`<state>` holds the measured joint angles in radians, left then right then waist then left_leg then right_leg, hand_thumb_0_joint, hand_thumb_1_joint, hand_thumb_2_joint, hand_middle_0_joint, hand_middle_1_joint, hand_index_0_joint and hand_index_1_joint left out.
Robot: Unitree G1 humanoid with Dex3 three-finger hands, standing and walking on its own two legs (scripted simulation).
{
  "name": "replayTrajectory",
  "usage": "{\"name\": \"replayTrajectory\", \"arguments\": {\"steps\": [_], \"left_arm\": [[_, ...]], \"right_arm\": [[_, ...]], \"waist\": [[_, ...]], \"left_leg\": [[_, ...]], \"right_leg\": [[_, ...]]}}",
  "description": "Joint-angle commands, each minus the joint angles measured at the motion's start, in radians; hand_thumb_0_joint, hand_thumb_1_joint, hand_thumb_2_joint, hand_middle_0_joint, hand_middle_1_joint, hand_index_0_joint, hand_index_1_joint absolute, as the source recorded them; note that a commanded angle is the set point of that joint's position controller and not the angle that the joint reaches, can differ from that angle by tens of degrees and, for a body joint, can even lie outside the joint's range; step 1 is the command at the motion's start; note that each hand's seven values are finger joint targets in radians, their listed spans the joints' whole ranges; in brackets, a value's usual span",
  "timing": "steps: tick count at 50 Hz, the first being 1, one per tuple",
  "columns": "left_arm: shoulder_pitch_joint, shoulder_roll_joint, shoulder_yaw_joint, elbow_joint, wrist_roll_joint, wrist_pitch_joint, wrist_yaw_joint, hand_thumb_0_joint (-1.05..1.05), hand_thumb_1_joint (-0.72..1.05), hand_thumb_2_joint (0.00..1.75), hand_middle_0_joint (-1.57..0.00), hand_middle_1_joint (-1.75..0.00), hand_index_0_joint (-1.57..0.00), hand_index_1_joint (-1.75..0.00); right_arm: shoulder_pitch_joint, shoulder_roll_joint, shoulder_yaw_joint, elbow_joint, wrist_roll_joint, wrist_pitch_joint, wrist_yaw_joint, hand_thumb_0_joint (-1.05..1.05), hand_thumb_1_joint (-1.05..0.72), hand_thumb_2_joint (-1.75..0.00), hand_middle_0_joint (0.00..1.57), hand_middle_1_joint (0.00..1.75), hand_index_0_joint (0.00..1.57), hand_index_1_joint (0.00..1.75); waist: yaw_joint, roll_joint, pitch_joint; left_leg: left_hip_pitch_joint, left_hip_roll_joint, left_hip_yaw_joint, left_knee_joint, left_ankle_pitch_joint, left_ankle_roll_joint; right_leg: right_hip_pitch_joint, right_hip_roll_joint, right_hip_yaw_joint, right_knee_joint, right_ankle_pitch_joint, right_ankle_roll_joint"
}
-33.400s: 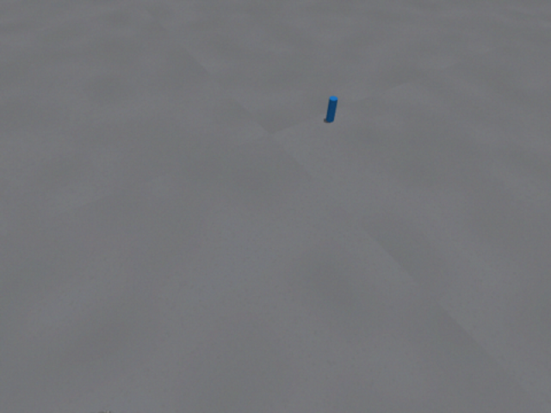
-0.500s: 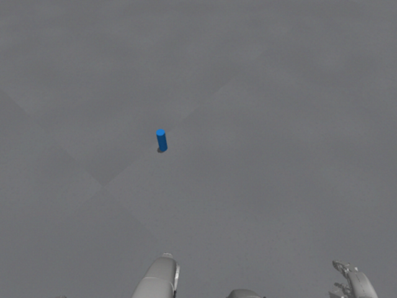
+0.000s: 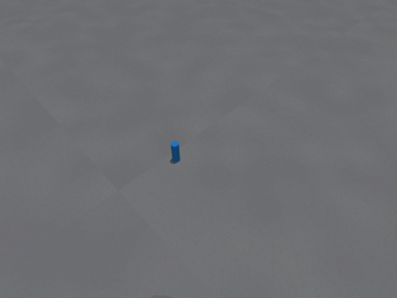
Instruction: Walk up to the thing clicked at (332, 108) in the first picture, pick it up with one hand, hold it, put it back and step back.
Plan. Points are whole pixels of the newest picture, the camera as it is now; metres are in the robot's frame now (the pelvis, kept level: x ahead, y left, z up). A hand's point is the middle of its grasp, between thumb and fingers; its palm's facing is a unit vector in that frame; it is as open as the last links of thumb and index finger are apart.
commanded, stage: step back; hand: left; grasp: from the side
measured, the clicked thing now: (175, 152) +1.06 +0.19 -0.68
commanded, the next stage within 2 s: stand in 0.62 s
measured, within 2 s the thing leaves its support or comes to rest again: neither
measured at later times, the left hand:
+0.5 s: hand out of the picture +0.12 +0.29 -0.15, palm faces +0.02 -0.93 -0.37, open 7.4 cm
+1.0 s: hand out of the picture +0.13 +0.27 -0.13, palm faces -0.01 -0.94 -0.33, open 7.4 cm
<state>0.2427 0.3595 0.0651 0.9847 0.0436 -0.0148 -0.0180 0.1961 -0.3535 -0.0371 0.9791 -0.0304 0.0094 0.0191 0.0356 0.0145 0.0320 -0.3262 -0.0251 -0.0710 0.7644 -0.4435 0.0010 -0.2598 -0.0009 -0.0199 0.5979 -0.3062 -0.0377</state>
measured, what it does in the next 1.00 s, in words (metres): stands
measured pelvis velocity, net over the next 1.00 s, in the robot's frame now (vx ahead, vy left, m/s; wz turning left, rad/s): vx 0.02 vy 0.02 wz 0.01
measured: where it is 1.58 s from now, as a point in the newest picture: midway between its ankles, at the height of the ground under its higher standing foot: outside the picture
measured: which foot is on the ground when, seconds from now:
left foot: down 0.00-1.00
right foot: down 0.00-1.00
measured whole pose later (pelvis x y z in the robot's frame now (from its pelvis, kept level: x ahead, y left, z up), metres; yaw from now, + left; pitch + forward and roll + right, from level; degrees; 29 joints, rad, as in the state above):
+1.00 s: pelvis +0.02 +0.02 +0.02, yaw +1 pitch -3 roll +0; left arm 0.05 0.34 0.00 1.13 0.01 -0.02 -0.01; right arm 0.05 -0.34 -0.01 1.13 -0.01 -0.02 0.01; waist 0.00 0.00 0.06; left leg -0.08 0.01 0.01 0.32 -0.18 -0.01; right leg -0.10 -0.01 0.00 0.33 -0.18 0.01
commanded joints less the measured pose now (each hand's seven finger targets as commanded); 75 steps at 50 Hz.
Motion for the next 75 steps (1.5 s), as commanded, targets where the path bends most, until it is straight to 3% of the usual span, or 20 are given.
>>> {"name": "replayTrajectory", "arguments": {"steps": [1,4,7,8,9,10,11,13,15,16,17,19,23,28,35,50,56,64,73,75], "left_arm": [[-0.111,0.283,0.073,-0.082,0.000,-0.046,0.027,0.00,0.90,0.90,-0.20,-0.30,-0.20,-0.30],[-0.121,0.275,0.066,-0.076,0.001,-0.038,0.017,0.00,0.90,0.90,-0.20,-0.30,-0.20,-0.30],[-0.109,0.230,0.035,-0.072,-0.009,-0.020,0.012,0.00,0.90,0.90,-0.20,-0.30,-0.20,-0.30],[-0.094,0.194,0.022,-0.075,-0.012,-0.019,0.010,0.00,0.90,0.90,-0.20,-0.30,-0.20,-0.30],[-0.106,0.144,0.009,-0.073,-0.033,-0.016,0.007,0.00,0.90,0.90,-0.20,-0.30,-0.20,-0.30],[-0.135,0.211,0.033,-0.062,-0.028,-0.013,0.015,0.00,0.90,0.90,-0.20,-0.30,-0.20,-0.30],[-0.111,0.208,0.028,-0.060,-0.030,-0.018,0.015,0.00,0.90,0.90,-0.20,-0.30,-0.20,-0.30],[-0.108,0.185,0.020,-0.043,-0.033,-0.031,0.016,0.00,0.90,0.90,-0.20,-0.30,-0.20,-0.30],[-0.051,0.188,0.023,-0.006,-0.030,-0.045,0.025,0.00,0.90,0.90,-0.20,-0.30,-0.20,-0.30],[-0.050,0.228,0.029,0.000,-0.029,-0.049,0.029,0.00,0.90,0.90,-0.20,-0.30,-0.20,-0.30],[-0.070,0.270,0.037,-0.004,-0.028,-0.048,0.028,0.00,0.90,0.90,-0.20,-0.30,-0.20,-0.30],[-0.098,0.279,0.035,-0.013,-0.027,-0.046,0.028,0.00,0.90,0.90,-0.20,-0.30,-0.20,-0.30],[-0.167,0.237,0.020,-0.021,-0.034,-0.043,0.032,0.00,0.90,0.90,-0.20,-0.30,-0.20,-0.30],[-0.185,0.208,0.011,-0.013,-0.034,-0.034,0.034,0.00,0.90,0.90,-0.20,-0.30,-0.20,-0.30],[-0.212,0.196,-0.008,0.031,-0.046,-0.017,0.035,0.00,0.90,0.90,-0.20,-0.30,-0.20,-0.30],[-0.249,0.202,-0.025,0.091,-0.035,-0.027,0.028,0.00,0.90,0.90,-0.20,-0.30,-0.20,-0.30],[-0.224,0.213,-0.025,0.098,-0.031,-0.022,0.024,0.00,0.90,0.90,-0.20,-0.30,-0.20,-0.30],[-0.188,0.198,-0.029,0.101,-0.037,-0.030,0.021,0.00,0.90,0.90,-0.20,-0.30,-0.20,-0.30],[-0.170,0.205,-0.036,0.104,-0.037,-0.021,0.022,0.00,0.90,0.90,-0.20,-0.30,-0.20,-0.30],[-0.168,0.209,-0.035,0.101,-0.036,-0.023,0.023,0.00,0.90,0.90,-0.20,-0.30,-0.20,-0.30]], "right_arm": [[-0.001,-0.197,-0.059,-0.056,0.006,-0.032,-0.010,0.00,-0.90,-0.90,0.20,0.30,0.20,0.30],[-0.001,-0.186,-0.059,-0.046,0.000,-0.039,-0.003,0.00,-0.90,-0.90,0.20,0.30,0.20,0.30],[0.030,-0.186,-0.069,-0.020,-0.007,-0.050,-0.013,0.00,-0.90,-0.90,0.20,0.30,0.20,0.30],[0.044,-0.214,-0.080,-0.019,-0.015,-0.057,-0.019,0.00,-0.90,-0.90,0.20,0.30,0.20,0.30],[0.007,-0.263,-0.080,-0.031,-0.013,-0.064,-0.023,0.00,-0.90,-0.90,0.20,0.30,0.20,0.30],[-0.017,-0.314,-0.090,-0.037,-0.007,-0.061,-0.021,0.00,-0.90,-0.90,0.20,0.30,0.20,0.30],[-0.058,-0.290,-0.081,-0.044,-0.004,-0.062,-0.020,0.00,-0.90,-0.90,0.20,0.30,0.20,0.30],[-0.078,-0.251,-0.063,-0.041,-0.008,-0.062,-0.022,0.00,-0.90,-0.90,0.20,0.30,0.20,0.30],[-0.117,-0.218,-0.051,-0.036,0.011,-0.054,-0.021,0.00,-0.90,-0.90,0.20,0.30,0.20,0.30],[-0.108,-0.200,-0.045,-0.041,0.020,-0.050,-0.022,0.00,-0.90,-0.90,0.20,0.30,0.20,0.30],[-0.075,-0.194,-0.046,-0.037,0.020,-0.047,-0.025,0.00,-0.90,-0.90,0.20,0.30,0.20,0.30],[-0.070,-0.196,-0.049,-0.017,0.010,-0.047,-0.028,0.00,-0.90,-0.90,0.20,0.30,0.20,0.30],[-0.061,-0.200,-0.047,0.011,0.010,-0.055,-0.025,0.00,-0.90,-0.90,0.20,0.30,0.20,0.30],[-0.096,-0.228,-0.056,0.024,0.016,-0.056,-0.033,0.00,-0.90,-0.90,0.20,0.30,0.20,0.30],[-0.143,-0.216,-0.029,0.046,0.027,-0.058,-0.041,0.00,-0.90,-0.90,0.20,0.30,0.20,0.30],[-0.195,-0.190,-0.011,0.101,0.024,-0.045,-0.023,0.00,-0.90,-0.90,0.20,0.30,0.20,0.30],[-0.156,-0.194,-0.013,0.117,0.018,-0.040,-0.013,0.00,-0.90,-0.90,0.20,0.30,0.20,0.30],[-0.145,-0.197,-0.008,0.111,0.017,-0.051,-0.018,0.00,-0.90,-0.90,0.20,0.30,0.20,0.30],[-0.103,-0.202,0.001,0.122,0.018,-0.041,-0.020,0.00,-0.90,-0.90,0.20,0.30,0.20,0.30],[-0.110,-0.206,-0.001,0.116,0.020,-0.043,-0.021,0.00,-0.90,-0.90,0.20,0.30,0.20,0.30]], "waist": [[-0.016,-0.121,0.054],[-0.012,-0.177,0.032],[-0.045,-0.106,0.003],[-0.056,-0.018,-0.036],[-0.047,0.128,-0.037],[-0.053,0.098,0.005],[-0.027,0.071,0.003],[-0.017,0.110,-0.001],[0.016,0.123,-0.049],[0.005,0.060,-0.080],[-0.017,0.002,-0.071],[-0.025,-0.033,-0.062],[-0.040,-0.065,-0.060],[-0.031,0.014,-0.086],[-0.029,0.017,-0.127],[-0.041,-0.020,-0.059],[-0.042,-0.036,0.000],[-0.030,-0.020,-0.056],[-0.037,-0.015,-0.020],[-0.036,-0.019,-0.052]], "left_leg": [[-0.093,0.040,-0.034,0.032,0.004,0.001],[-0.002,0.037,0.045,-0.122,-0.005,-0.002],[0.209,0.016,0.054,-0.347,0.150,0.015],[0.284,0.105,-0.074,-0.411,0.117,0.036],[0.225,0.267,-0.343,-0.507,-0.052,0.109],[0.100,0.337,-0.385,-0.519,-0.119,0.195],[0.103,0.329,-0.333,-0.488,-0.026,0.207],[0.134,0.252,-0.193,-0.402,0.260,0.147],[0.078,0.195,-0.082,-0.294,0.498,0.075],[0.037,0.134,-0.033,-0.240,0.481,0.039],[0.026,0.087,0.003,-0.219,0.327,0.023],[0.029,0.078,0.022,-0.194,0.237,0.022],[0.120,0.120,-0.019,-0.268,0.433,0.053],[0.188,0.176,-0.063,-0.300,0.600,0.087],[0.257,0.164,-0.028,-0.364,0.785,0.031],[0.250,0.150,-0.009,-0.506,0.363,0.008],[0.215,0.130,-0.012,-0.510,0.187,0.010],[0.207,0.152,-0.029,-0.514,0.310,0.018],[0.173,0.143,-0.029,-0.514,0.230,0.016],[0.203,0.152,-0.029,-0.504,0.292,0.021]], "right_leg": [[-0.025,-0.273,0.364,-0.379,-0.390,-0.138],[-0.033,-0.244,0.265,-0.341,-0.300,-0.121],[-0.115,-0.172,0.140,-0.178,-0.094,-0.064],[-0.165,-0.130,0.088,-0.062,-0.017,-0.036],[-0.211,-0.027,0.010,0.058,-0.103,0.021],[-0.141,-0.023,0.024,0.133,-0.200,0.019],[-0.107,-0.033,0.036,0.123,-0.181,0.014],[-0.065,-0.036,0.029,-0.012,-0.105,0.005],[0.140,-0.052,0.051,-0.199,0.149,0.002],[0.197,-0.094,0.128,-0.173,0.283,-0.017],[0.175,-0.152,0.205,-0.160,0.227,-0.057],[0.158,-0.213,0.254,-0.152,0.229,-0.101],[0.092,-0.139,0.132,-0.099,0.347,-0.042],[0.086,-0.070,0.047,-0.031,0.317,-0.012],[0.205,-0.110,0.086,-0.140,0.504,0.004],[0.172,-0.132,0.113,-0.340,0.249,0.020],[0.048,-0.127,0.145,-0.408,-0.058,0.020],[0.138,-0.125,0.124,-0.343,0.169,0.017],[0.107,-0.121,0.128,-0.354,0.069,0.016],[0.126,-0.126,0.124,-0.339,0.144,0.012]]}}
